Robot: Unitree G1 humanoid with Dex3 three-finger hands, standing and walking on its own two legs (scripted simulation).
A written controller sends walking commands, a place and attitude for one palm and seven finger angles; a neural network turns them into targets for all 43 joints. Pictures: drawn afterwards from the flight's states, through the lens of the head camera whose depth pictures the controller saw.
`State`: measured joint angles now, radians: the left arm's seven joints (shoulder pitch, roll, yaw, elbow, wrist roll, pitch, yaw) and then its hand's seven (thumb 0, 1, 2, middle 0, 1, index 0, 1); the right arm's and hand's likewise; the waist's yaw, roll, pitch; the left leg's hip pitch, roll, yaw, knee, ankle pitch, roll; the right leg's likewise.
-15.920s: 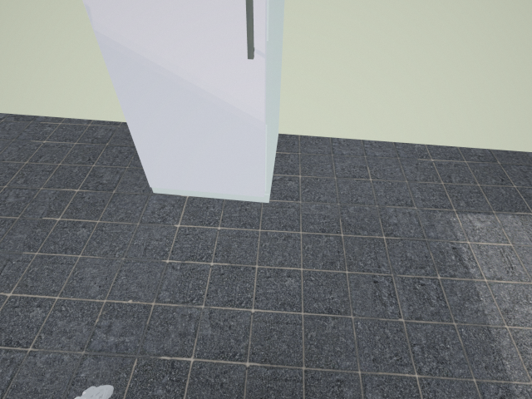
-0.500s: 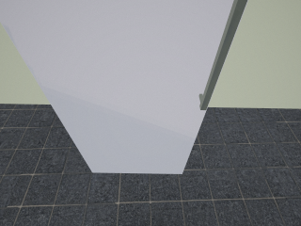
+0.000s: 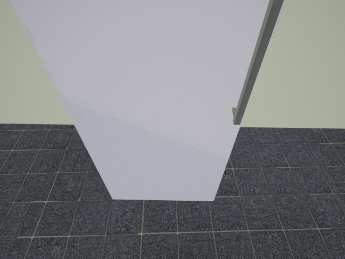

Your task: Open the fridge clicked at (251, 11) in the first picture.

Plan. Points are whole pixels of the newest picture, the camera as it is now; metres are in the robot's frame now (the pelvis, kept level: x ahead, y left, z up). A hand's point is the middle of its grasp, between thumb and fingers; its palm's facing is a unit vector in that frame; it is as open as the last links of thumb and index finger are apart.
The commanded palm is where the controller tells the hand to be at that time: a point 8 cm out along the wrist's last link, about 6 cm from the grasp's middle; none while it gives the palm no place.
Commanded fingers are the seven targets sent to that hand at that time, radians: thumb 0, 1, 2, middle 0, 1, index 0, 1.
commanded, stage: come to a stop and stand still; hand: right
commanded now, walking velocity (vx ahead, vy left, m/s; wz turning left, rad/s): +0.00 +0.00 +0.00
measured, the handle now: (255, 52) +0.52 -0.16 +0.23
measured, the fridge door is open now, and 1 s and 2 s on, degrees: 0 0 0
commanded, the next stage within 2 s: look again from close up in 0.80 s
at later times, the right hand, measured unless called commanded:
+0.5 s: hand out of the picture +0.04 -0.23 -0.17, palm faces +0.03 +0.97 -0.25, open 7.4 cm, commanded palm none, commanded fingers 0.00 -0.90 -0.90 0.20 0.30 0.20 0.30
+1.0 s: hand out of the picture +0.00 -0.28 -0.17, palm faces -0.02 +0.95 -0.31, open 7.4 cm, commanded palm none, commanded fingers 0.00 -0.90 -0.90 0.20 0.30 0.20 0.30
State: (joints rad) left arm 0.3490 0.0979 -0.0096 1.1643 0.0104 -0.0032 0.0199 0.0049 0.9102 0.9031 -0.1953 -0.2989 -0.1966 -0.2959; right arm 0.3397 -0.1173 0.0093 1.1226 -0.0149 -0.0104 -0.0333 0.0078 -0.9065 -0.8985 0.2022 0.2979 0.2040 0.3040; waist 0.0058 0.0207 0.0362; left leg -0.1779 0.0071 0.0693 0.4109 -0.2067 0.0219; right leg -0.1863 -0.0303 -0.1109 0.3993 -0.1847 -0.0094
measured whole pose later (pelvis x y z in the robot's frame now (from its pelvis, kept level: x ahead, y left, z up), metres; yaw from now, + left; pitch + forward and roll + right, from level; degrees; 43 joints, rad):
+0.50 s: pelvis -0.02 -0.03 -0.01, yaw +0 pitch -3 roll +1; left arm 0.27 0.22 0.02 0.97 0.02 -0.02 0.01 0.01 0.91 0.90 -0.20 -0.30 -0.20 -0.30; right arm 0.28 -0.24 -0.01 0.96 -0.03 -0.01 -0.03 0.01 -0.91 -0.90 0.20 0.30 0.21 0.30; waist 0.01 0.01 -0.03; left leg -0.22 0.03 0.07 0.51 -0.24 -0.01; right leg -0.25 -0.01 -0.11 0.54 -0.24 -0.05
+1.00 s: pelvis -0.02 -0.04 +0.00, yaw -1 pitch -2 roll +1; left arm 0.21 0.31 0.01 1.04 0.01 0.00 -0.02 0.01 0.90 0.90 -0.20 -0.30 -0.20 -0.30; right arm 0.28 -0.32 0.01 1.04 -0.03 0.00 -0.01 0.01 -0.90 -0.90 0.20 0.30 0.21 0.30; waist 0.00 0.00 0.02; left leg -0.20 0.06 0.06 0.41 -0.17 -0.03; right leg -0.22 0.02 -0.12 0.42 -0.17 -0.07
